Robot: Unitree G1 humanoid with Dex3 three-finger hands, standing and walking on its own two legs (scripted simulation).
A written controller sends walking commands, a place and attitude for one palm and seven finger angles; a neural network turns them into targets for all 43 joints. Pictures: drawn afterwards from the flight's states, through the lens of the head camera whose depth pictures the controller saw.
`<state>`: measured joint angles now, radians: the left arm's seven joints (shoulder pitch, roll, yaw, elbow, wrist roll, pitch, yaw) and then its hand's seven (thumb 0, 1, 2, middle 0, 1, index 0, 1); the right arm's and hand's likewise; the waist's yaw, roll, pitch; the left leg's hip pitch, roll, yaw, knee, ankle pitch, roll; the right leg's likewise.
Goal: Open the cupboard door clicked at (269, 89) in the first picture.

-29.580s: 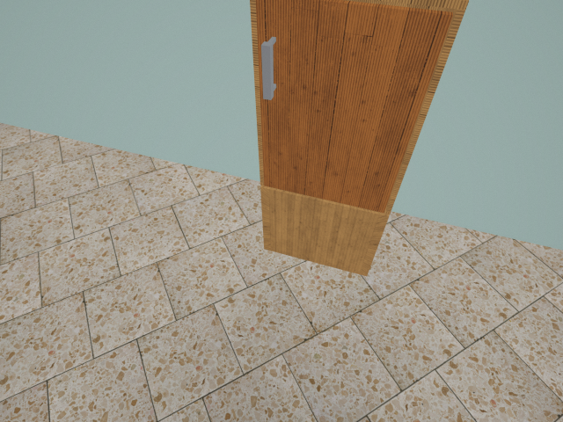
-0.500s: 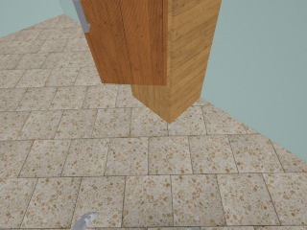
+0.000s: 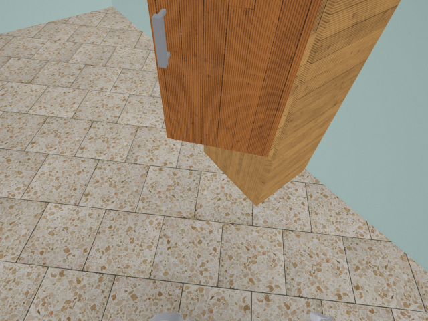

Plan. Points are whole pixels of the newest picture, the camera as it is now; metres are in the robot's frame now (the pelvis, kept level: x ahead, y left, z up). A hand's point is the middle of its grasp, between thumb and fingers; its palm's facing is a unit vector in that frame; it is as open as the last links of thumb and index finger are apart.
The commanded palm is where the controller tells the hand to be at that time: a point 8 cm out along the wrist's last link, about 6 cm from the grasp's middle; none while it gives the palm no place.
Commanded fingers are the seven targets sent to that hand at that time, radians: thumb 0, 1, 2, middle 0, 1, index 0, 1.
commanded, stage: take the last steps up to it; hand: left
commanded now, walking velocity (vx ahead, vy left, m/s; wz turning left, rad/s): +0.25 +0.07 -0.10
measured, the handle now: (163, 38) +0.75 +0.23 +0.11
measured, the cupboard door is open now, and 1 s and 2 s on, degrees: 40 40 40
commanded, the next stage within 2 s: come to a stop and stand still in 0.22 s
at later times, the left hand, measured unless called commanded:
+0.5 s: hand (155, 251) +0.27 +0.16 -0.15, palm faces -0.08 -0.97 -0.21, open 7.4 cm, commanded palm none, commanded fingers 0.00 0.90 0.90 -0.20 -0.30 -0.20 -0.30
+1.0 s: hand (111, 282) +0.20 +0.25 -0.17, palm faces -0.03 -0.98 -0.20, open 7.4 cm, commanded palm none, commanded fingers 0.00 0.90 0.90 -0.20 -0.30 -0.20 -0.30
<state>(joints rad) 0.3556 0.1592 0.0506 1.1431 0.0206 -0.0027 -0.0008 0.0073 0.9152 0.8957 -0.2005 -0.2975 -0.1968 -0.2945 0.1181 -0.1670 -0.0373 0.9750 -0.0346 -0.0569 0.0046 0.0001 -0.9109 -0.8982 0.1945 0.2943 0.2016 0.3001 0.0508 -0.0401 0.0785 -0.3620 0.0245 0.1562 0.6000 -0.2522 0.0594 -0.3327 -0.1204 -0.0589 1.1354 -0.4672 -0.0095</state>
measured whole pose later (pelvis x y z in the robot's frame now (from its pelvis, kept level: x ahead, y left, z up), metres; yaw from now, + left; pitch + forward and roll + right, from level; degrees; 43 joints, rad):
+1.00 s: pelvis +0.16 +0.05 +0.02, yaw -5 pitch +2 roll -2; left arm 0.24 0.23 0.07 1.04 0.02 0.07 0.00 0.00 0.91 0.90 -0.20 -0.30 -0.19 -0.29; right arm 0.17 -0.15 -0.02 0.99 -0.03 0.00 -0.04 0.00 -0.91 -0.90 0.20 0.30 0.21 0.30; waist 0.01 -0.03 0.04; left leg -0.30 0.06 0.08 0.44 -0.17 0.03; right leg -0.37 -0.02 0.01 0.99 -0.45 0.04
